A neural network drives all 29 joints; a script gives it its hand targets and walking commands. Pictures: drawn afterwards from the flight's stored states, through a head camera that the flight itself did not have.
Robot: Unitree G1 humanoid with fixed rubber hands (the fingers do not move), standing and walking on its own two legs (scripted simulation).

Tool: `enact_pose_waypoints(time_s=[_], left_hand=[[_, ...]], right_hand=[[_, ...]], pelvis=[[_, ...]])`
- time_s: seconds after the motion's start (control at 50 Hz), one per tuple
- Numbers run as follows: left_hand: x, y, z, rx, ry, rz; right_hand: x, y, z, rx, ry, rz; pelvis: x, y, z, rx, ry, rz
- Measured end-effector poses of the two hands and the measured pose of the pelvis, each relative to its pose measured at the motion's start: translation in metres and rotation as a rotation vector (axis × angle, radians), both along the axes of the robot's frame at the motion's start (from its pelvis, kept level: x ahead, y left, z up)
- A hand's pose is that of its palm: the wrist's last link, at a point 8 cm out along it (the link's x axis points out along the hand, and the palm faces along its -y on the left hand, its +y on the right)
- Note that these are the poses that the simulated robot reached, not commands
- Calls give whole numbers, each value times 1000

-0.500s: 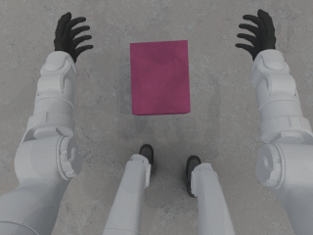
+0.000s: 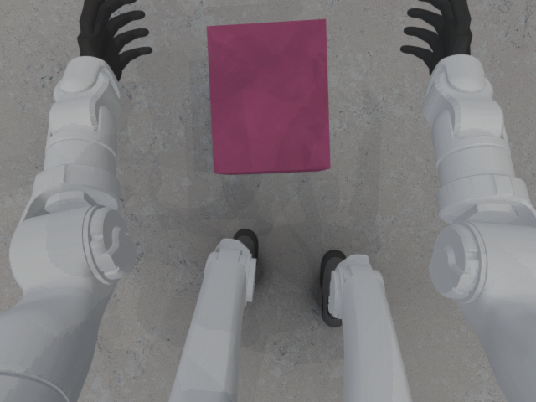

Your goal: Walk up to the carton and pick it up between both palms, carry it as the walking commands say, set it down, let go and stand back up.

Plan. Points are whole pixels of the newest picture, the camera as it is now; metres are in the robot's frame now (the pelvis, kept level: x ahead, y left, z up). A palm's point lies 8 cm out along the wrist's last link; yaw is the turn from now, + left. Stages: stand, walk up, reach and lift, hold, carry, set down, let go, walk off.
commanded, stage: reach and lift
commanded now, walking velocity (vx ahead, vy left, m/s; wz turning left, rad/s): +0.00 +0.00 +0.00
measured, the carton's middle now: (270, 109) +0.54 +0.09 -0.48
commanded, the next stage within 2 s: none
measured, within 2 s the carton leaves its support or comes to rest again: neither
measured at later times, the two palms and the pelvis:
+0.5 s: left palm (159, 94) +0.50 +0.27 -0.27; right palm (399, 96) +0.54 -0.14 -0.28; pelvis -0.03 +0.00 -0.14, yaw -1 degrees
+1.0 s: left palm (186, 113) +0.50 +0.26 -0.40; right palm (377, 118) +0.52 -0.15 -0.41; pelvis -0.03 +0.00 -0.21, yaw -2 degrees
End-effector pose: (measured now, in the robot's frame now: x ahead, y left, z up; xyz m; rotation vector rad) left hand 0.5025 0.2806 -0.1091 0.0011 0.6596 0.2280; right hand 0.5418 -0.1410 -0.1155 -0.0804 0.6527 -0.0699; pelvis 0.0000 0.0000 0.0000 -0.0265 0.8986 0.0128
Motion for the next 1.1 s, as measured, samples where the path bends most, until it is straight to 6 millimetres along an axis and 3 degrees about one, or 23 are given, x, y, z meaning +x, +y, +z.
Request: enact_pose_waypoints(time_s=[0.1, 0.28, 0.4, 0.56, 0.88, 1.0, 1.1], left_hand=[[-4, 1, -42, 3, 4, 15], [6, -2, -98, 4, -20, 3], [3, -11, -135, -1, 12, 0], [-4, -8, -180, 4, 28, 26], [-17, -9, -272, 32, 119, 25], [-7, -19, -287, 20, 102, 8], [-6, -23, -293, 6, 88, 23]], right_hand=[[-4, 4, -46, -1, 16, 3], [0, 0, -98, -18, 3, 9], [-3, 2, -134, -3, 4, -1], [-10, -2, -181, -24, 35, 10], [-15, 4, -270, -1, 85, 22], [-19, -5, -290, -6, 86, 15], [-15, -2, -291, -1, 58, 32]], pelvis=[[-6, 0, -30, -6, 14, 4], [-16, 1, -85, -15, -8, 0], [-21, 3, -113, -16, -19, -7], [-28, 1, -149, -5, -61, -18], [-33, 1, -198, -4, -165, -38], [-32, 4, -210, 5, -191, -48], [-32, 4, -215, 0, -214, -59]])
